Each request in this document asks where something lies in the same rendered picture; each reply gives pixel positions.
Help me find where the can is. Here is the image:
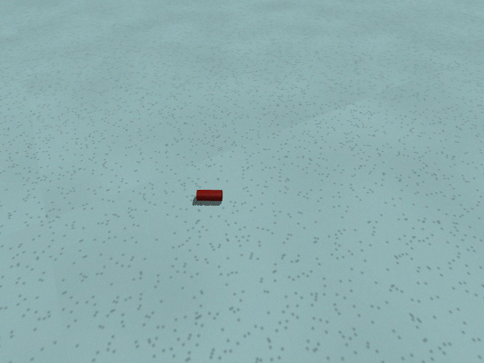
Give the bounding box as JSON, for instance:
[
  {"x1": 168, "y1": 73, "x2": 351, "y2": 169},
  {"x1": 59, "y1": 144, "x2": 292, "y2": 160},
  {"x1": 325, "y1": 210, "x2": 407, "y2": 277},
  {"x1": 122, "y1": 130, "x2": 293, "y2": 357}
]
[{"x1": 197, "y1": 190, "x2": 222, "y2": 201}]

